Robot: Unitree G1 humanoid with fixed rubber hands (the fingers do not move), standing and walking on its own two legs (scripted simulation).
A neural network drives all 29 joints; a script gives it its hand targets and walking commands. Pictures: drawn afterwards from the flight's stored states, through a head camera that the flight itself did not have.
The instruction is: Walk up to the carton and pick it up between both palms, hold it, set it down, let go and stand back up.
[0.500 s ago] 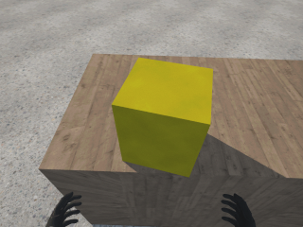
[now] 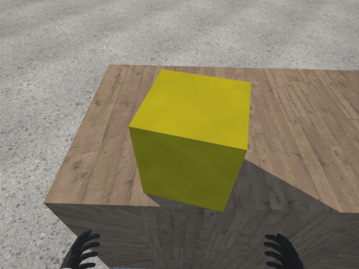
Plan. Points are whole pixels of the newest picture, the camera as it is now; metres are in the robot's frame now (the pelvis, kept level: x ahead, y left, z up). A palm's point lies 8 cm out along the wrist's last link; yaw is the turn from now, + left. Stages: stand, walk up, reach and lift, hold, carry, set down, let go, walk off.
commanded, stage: let go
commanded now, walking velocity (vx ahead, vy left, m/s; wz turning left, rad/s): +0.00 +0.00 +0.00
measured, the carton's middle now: (192, 141) +0.39 -0.01 +0.07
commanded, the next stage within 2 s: stand in 0.04 s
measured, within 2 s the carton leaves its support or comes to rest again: neither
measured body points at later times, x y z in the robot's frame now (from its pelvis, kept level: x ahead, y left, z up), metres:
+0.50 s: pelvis +0.01 +0.00 +0.00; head +0.03 +0.00 +0.45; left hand +0.13 +0.26 -0.12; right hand +0.14 -0.29 -0.10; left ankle +0.00 +0.11 -0.75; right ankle -0.01 -0.13 -0.75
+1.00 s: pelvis +0.00 +0.00 +0.00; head +0.01 -0.01 +0.45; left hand +0.10 +0.27 -0.12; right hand +0.12 -0.29 -0.11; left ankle +0.00 +0.11 -0.75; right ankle -0.01 -0.13 -0.75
